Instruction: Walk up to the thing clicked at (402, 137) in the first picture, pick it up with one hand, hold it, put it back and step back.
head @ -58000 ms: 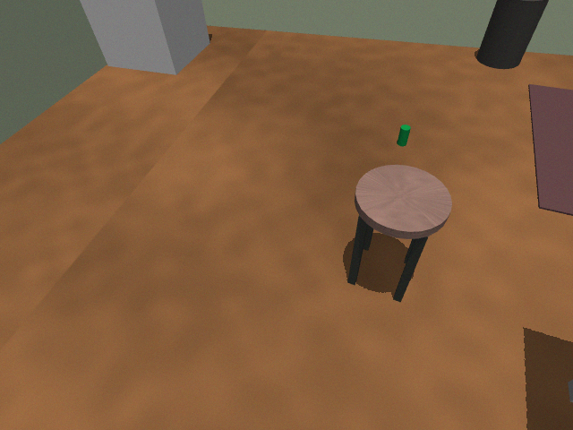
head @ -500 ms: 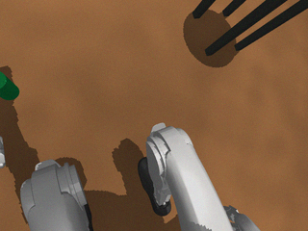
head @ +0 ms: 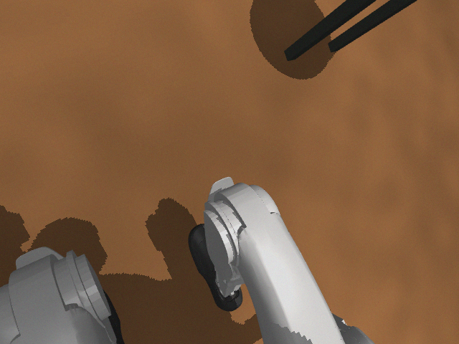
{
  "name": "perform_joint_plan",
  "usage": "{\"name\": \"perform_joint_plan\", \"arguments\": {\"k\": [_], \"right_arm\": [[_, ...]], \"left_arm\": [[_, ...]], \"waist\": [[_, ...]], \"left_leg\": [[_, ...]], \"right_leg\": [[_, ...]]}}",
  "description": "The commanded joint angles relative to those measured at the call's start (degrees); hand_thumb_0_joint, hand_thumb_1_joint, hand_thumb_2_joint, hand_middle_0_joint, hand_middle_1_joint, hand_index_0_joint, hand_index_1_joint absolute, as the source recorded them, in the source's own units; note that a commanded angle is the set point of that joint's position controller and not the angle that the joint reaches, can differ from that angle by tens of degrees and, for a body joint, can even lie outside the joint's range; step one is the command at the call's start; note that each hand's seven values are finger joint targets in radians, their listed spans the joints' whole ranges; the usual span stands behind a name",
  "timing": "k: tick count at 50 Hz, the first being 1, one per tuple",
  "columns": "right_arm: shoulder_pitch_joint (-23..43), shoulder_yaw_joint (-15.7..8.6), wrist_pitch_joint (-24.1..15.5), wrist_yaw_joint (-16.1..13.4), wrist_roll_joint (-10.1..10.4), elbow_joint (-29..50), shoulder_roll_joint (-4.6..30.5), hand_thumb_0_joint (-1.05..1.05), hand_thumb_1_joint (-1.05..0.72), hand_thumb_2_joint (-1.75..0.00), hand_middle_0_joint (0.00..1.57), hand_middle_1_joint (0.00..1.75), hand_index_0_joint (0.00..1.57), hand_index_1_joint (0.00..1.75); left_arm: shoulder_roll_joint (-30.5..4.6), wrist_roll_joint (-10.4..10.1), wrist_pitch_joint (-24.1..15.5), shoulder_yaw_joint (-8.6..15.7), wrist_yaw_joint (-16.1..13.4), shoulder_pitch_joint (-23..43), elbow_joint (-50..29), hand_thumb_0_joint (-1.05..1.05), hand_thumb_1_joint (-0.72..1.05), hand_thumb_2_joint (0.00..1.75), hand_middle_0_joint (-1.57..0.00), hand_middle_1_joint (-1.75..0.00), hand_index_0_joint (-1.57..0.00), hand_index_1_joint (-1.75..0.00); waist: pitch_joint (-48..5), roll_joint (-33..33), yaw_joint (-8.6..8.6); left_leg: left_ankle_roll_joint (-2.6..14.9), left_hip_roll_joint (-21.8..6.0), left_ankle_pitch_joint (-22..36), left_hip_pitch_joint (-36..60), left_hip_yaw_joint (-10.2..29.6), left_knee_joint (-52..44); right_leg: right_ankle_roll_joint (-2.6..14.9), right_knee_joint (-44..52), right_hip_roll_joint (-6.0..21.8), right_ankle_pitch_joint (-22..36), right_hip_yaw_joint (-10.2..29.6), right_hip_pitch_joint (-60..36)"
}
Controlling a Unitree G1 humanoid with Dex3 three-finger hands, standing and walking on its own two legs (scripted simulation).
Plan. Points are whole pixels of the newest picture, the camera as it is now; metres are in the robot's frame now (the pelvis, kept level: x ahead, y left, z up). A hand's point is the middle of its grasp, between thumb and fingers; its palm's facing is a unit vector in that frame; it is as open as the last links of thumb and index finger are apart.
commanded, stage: rest palm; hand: left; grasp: from above
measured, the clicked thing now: out of the picture +0.52 +0.29 -0.26
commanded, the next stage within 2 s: close in 0.72 s
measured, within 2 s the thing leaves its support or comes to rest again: neither
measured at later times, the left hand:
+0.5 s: hand out of the picture +0.51 +0.29 -0.24, palm faces -0.44 -0.12 -0.89, open 12.7 cm
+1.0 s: hand out of the picture +0.51 +0.29 -0.24, palm faces -0.44 -0.12 -0.89, open 12.2 cm
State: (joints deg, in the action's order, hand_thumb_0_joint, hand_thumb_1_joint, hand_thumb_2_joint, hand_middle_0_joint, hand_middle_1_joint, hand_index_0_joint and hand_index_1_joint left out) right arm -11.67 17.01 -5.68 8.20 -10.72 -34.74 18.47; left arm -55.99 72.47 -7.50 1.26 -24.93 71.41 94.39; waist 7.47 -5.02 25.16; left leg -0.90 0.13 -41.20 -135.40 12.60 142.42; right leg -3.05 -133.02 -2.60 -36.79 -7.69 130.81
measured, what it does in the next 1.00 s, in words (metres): stands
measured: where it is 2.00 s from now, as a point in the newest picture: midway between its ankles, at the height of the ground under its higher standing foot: (169, 314)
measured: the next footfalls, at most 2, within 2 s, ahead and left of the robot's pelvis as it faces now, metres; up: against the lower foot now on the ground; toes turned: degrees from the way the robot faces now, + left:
none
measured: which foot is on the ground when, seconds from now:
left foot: down 0.00-1.00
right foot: down 0.00-1.00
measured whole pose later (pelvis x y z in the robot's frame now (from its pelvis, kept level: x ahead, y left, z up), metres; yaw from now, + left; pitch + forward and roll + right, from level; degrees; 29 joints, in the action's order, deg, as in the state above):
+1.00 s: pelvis +0.00 +0.01 +0.00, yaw -2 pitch +31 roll -15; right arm -9.9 20.3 -8.9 10.5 -11.7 -33.4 19.6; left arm -59.6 71.2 -7.6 -0.1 -28.5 72.2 97.9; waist 10.4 -7.1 26.6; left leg -0.2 -0.4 -41.2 -134.1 14.0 142.5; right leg -3.7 -131.4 -3.3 -36.0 -8.9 128.6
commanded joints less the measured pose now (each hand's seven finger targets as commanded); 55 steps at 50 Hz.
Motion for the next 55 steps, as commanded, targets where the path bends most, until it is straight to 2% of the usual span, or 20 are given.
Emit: {"name": "perform_joint_plan", "arguments": {"k": [1, 4, 5, 6, 8, 12, 13, 16, 20, 26, 28, 31, 35, 37, 41, 44, 46, 47, 50, 55], "right_arm": [[-12.7, -5.2, -0.7, -0.5, -0.2, -1.4, 18.4, 0.00, -0.90, -0.90, 0.20, 0.30, 0.20, 0.30], [-12.5, -4.9, -1.0, -0.2, -0.2, -1.1, 18.6, 0.00, -0.90, -0.90, 0.20, 0.30, 0.20, 0.30], [-12.2, -4.8, -1.1, -0.1, -0.2, -1.1, 18.5, 0.00, -0.90, -0.90, 0.20, 0.30, 0.20, 0.30], [-12.1, -4.8, -1.3, 0.2, -0.3, -0.9, 18.9, 0.00, -0.90, -0.90, 0.20, 0.30, 0.20, 0.30], [-11.8, -4.4, -1.3, 0.1, -0.3, -0.8, 18.5, 0.00, -0.91, -0.90, 0.20, 0.30, 0.20, 0.30], [-11.1, -4.5, -1.9, 0.4, -0.3, -0.4, 19.5, 0.00, -0.90, -0.90, 0.20, 0.30, 0.20, 0.30], [-11.2, -4.5, -2.2, 0.6, -0.3, -0.6, 19.2, 0.00, -0.91, -0.90, 0.20, 0.30, 0.20, 0.30], [-11.2, -4.2, -2.3, 0.7, -0.6, -0.2, 20.0, 0.00, -0.90, -0.90, 0.20, 0.30, 0.20, 0.30], [-10.7, -3.8, -2.7, 0.8, -0.7, -0.2, 19.6, 0.00, -0.90, -0.90, 0.20, 0.30, 0.20, 0.30], [-11.2, -3.3, -3.0, 1.1, -0.9, -0.5, 20.1, 0.00, -0.91, -0.90, 0.20, 0.30, 0.20, 0.30], [-11.3, -3.1, -2.9, 1.2, -1.0, -0.4, 20.2, 0.00, -0.91, -0.90, 0.20, 0.30, 0.20, 0.30], [-10.4, -2.9, -2.7, 1.1, -0.9, -0.3, 19.9, 0.00, -0.91, -0.91, 0.20, 0.30, 0.20, 0.30], [-10.9, -2.5, -3.2, 1.4, -1.0, -0.8, 20.4, 0.00, -0.91, -0.90, 0.20, 0.30, 0.20, 0.30], [-10.7, -2.6, -3.2, 1.2, -1.1, -0.6, 20.6, 0.00, -0.91, -0.91, 0.20, 0.30, 0.20, 0.30], [-10.4, -2.2, -3.4, 1.6, -1.1, -0.1, 20.3, 0.00, -0.91, -0.91, 0.20, 0.30, 0.20, 0.30], [-10.7, -2.6, -3.2, 1.3, -1.0, -0.3, 20.4, 0.00, -0.90, -0.90, 0.20, 0.30, 0.20, 0.30], [-9.9, -2.6, -3.2, 1.3, -1.0, 0.3, 20.3, 0.00, -0.90, -0.90, 0.20, 0.30, 0.20, 0.30], [-10.8, -2.7, -3.3, 1.4, -0.9, -0.4, 20.5, 0.00, -0.90, -0.90, 0.20, 0.30, 0.20, 0.30], [-10.8, -2.6, -3.1, 1.2, -0.9, -0.6, 20.7, 0.00, -0.90, -0.90, 0.20, 0.30, 0.20, 0.30], [-9.8, -2.5, -3.2, 1.1, -1.0, -0.1, 20.3, 0.00, -0.90, -0.90, 0.20, 0.30, 0.20, 0.30]], "left_arm": [[-10.3, 0.0, 0.5, 0.3, -2.7, 17.1, -6.5, 0.00, -0.42, 1.04, -0.13, -1.09, -0.14, -1.08], [-11.0, -0.3, 0.5, 0.5, -3.2, 17.8, -7.4, 0.00, -0.42, 1.06, -0.14, -1.09, -0.14, -1.08], [-10.5, -0.4, 0.6, 0.2, -3.3, 17.2, -6.1, 0.00, -0.41, 1.03, -0.14, -1.09, -0.15, -1.08], [-9.4, -0.3, 0.8, -0.2, -3.3, 16.4, -4.4, 0.00, -0.41, 1.04, -0.15, -1.08, -0.15, -1.07], [-10.9, -0.2, 0.4, -0.2, -3.7, 18.6, -7.0, 0.00, -0.40, 1.03, -0.16, -1.08, -0.16, -1.07], [-11.1, -0.4, 0.6, 0.3, -4.4, 17.8, -4.7, 0.00, -0.40, 1.03, -0.14, -1.08, -0.15, -1.07], [-9.4, -0.3, 0.6, -1.0, -4.1, 17.2, -4.2, 0.00, -0.41, 0.98, -0.14, -1.06, -0.15, -1.05], [-11.8, -0.1, 0.5, 0.7, -4.5, 17.9, -4.4, 0.00, -0.37, 1.00, -0.17, -1.06, -0.18, -1.05], [-10.1, -0.6, 0.1, -1.0, -4.6, 18.3, -4.7, 0.00, -0.37, 0.99, -0.17, -1.07, -0.18, -1.05], [-12.8, -0.6, -0.1, -0.4, -5.3, 17.7, -4.6, 0.00, -0.36, 0.98, -0.17, -1.07, -0.18, -1.05], [-11.7, -0.7, 0.2, -0.5, -5.4, 16.0, -2.1, 0.00, -0.35, 0.99, -0.18, -1.06, -0.19, -1.05], [-12.2, -0.8, 0.3, -0.7, -5.7, 15.6, -2.1, 0.00, -0.35, 1.02, -0.19, -1.07, -0.19, -1.07], [-10.8, -1.5, 0.4, -1.1, -5.2, 14.5, -0.6, 0.00, -0.33, 1.01, -0.19, -1.09, -0.21, -1.07], [-12.7, -1.6, 0.0, -0.5, -5.5, 15.8, -2.2, 0.00, -0.31, 1.01, -0.20, -1.10, -0.22, -1.08], [-11.1, -1.7, 0.2, -1.0, -5.0, 14.1, -0.5, 0.00, -0.31, 1.01, -0.19, -1.11, -0.21, -1.09], [-14.0, -1.4, -0.1, -0.6, -5.5, 16.3, -4.2, 0.00, -0.26, 0.87, -0.21, -1.06, -0.25, -1.02], [-12.8, -1.5, 0.0, -1.2, -5.6, 15.4, -2.9, 0.00, -0.24, 0.85, -0.22, -1.06, -0.26, -1.01], [-11.9, -1.5, 0.1, -1.4, -5.4, 15.7, -2.8, 0.00, -0.24, 0.83, -0.22, -1.05, -0.26, -1.01], [-13.7, -1.3, 0.1, -0.5, -5.8, 16.4, -3.2, 0.00, -0.20, 0.80, -0.25, -1.02, -0.29, -0.97], [-12.2, -1.5, 0.3, -1.8, -6.1, 16.6, -2.1, 0.00, -0.18, 0.78, -0.26, -1.01, -0.31, -0.96]], "waist": [[-39.2, 30.2, 2.86], [-40.2, 31.2, 3.08], [-39.0, 30.9, 2.84], [-36.6, 29.3, 3.81], [-39.1, 31.0, 3.39], [-36.9, 30.2, 3.75], [-35.5, 30.1, 4.25], [-36.4, 30.8, 4.28], [-35.7, 30.2, 4.94], [-36.6, 31.0, 4.61], [-34.6, 29.5, 5.43], [-35.6, 30.4, 4.61], [-32.2, 27.8, 5.92], [-33.0, 28.9, 5.35], [-31.3, 27.7, 5.45], [-36.0, 29.5, 4.77], [-34.5, 28.8, 4.81], [-33.5, 29.3, 5.67], [-33.4, 29.5, 5.29], [-32.9, 29.0, 5.86]], "left_leg": [[1.58, -1.6, 17.4, 30.2, -5.6, -13.1], [1.56, -1.7, 17.6, 30.6, -5.4, -13.5], [1.47, -1.7, 17.2, 30.1, -5.3, -13.6], [1.61, -1.6, 16.5, 29.2, -5.1, -13.1], [1.61, -1.8, 16.2, 29.7, -5.1, -13.9], [1.38, -1.8, 14.3, 29.5, -4.4, -14.2], [1.46, -1.9, 14.4, 30.1, -4.5, -14.0], [1.31, -1.9, 15.2, 30.0, -4.2, -14.0], [1.51, -2.1, 14.0, 29.8, -4.1, -13.9], [1.38, -2.3, 15.6, 30.1, -4.0, -13.8], [1.54, -2.2, 14.7, 28.7, -3.9, -13.9], [1.25, -2.5, 14.7, 30.0, -3.4, -14.9], [1.58, -2.4, 15.2, 28.0, -3.4, -13.4], [1.44, -2.5, 14.1, 28.3, -3.3, -14.1], [1.44, -2.5, 12.0, 27.8, -2.8, -14.7], [1.55, -2.5, 13.4, 29.4, -3.4, -14.7], [1.47, -2.5, 13.0, 28.6, -3.2, -14.7], [1.41, -2.6, 13.6, 29.2, -3.1, -14.7], [1.26, -2.7, 13.4, 29.2, -3.0, -14.8], [1.40, -2.7, 12.9, 28.4, -3.3, -15.0]], "right_leg": [[4.84, 10.7, -1.9, 16.9, -6.2, -24.5], [4.71, 10.8, -2.1, 17.3, -6.3, -25.8], [4.85, 10.6, -2.1, 16.8, -6.4, -25.0], [4.84, 10.8, -2.1, 16.2, -6.6, -23.6], [4.72, 10.9, -2.4, 16.4, -6.4, -26.0], [4.92, 10.8, -2.2, 14.6, -7.1, -23.2], [4.78, 10.8, -2.2, 14.7, -6.9, -22.7], [4.80, 10.7, -2.1, 15.2, -7.1, -24.0], [4.50, 11.0, -2.4, 14.9, -7.2, -24.1], [4.37, 11.0, -2.4, 16.2, -7.3, -26.2], [4.29, 11.3, -2.4, 15.6, -7.4, -25.8], [4.41, 11.1, -2.7, 15.6, -7.6, -25.9], [4.14, 11.3, -2.6, 16.2, -7.6, -24.8], [4.26, 11.9, -2.6, 15.1, -7.5, -25.3], [4.20, 11.7, -2.4, 13.5, -7.8, -23.8], [4.05, 12.0, -2.7, 15.2, -7.4, -27.6], [4.21, 11.7, -2.8, 14.9, -7.5, -26.4], [4.17, 11.7, -2.8, 15.2, -7.7, -25.7], [4.32, 11.8, -2.6, 15.0, -7.7, -25.4], [4.22, 12.2, -3.0, 15.1, -7.6, -26.2]]}}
